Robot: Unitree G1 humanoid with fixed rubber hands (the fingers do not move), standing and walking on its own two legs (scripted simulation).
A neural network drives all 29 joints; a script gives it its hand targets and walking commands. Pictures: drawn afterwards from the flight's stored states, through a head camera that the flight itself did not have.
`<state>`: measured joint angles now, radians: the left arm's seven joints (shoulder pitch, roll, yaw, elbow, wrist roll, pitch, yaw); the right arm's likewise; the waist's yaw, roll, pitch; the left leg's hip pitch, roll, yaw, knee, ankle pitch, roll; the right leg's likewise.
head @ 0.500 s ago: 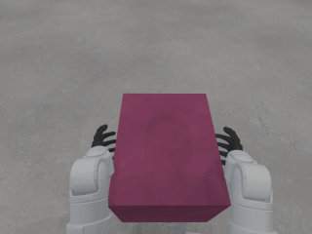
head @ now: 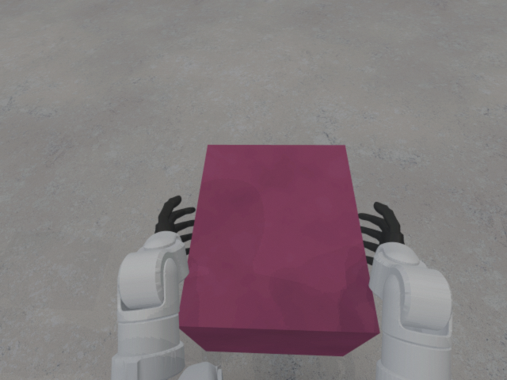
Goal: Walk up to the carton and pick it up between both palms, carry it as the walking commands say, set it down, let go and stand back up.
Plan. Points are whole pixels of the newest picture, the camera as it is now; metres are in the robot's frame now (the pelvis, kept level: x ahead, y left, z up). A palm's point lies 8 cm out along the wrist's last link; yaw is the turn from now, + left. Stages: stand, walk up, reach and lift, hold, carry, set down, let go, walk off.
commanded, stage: carry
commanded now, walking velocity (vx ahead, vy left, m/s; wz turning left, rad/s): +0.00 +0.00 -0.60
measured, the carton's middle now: (274, 249) +0.33 -0.02 -0.01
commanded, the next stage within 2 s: none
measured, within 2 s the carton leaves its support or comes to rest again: neither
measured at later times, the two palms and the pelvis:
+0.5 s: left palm (181, 272) +0.25 +0.11 +0.08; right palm (431, 326) +0.17 -0.19 +0.08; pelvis -0.05 +0.03 +0.00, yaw -15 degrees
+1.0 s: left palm (311, 291) +0.22 -0.06 +0.06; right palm out of the picture +0.03 -0.31 +0.07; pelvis -0.10 -0.02 -0.01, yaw -33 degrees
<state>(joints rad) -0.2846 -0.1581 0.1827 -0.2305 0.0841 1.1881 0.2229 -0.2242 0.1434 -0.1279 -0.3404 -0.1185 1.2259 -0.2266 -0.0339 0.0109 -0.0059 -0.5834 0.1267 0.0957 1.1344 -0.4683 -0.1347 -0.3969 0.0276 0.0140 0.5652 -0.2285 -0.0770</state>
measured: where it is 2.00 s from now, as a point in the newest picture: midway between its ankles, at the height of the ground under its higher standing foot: outside the picture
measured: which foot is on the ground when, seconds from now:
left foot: up 0.00-0.40, down 0.42-0.74, up 0.76-1.00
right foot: down 0.00-0.42, up 0.44-0.74, down 0.76-1.00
